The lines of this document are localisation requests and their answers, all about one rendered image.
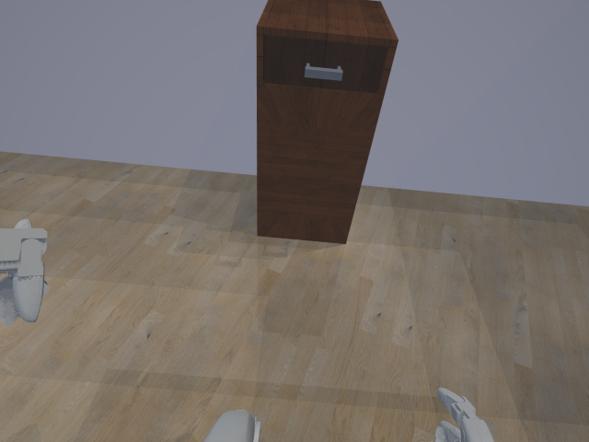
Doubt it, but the drawer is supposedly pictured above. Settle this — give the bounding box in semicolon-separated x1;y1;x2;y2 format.
264;34;388;94

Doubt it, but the cabinet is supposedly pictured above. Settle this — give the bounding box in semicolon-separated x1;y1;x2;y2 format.
257;0;398;244

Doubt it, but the left robot thigh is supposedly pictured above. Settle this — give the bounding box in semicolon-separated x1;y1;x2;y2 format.
203;410;261;442

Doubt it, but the handle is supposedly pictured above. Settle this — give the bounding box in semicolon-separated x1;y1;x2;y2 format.
305;63;343;81

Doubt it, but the right robot hand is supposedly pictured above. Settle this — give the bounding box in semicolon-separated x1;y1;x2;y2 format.
431;388;495;442

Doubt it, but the left robot hand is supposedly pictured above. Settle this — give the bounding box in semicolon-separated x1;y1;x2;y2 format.
0;219;50;327

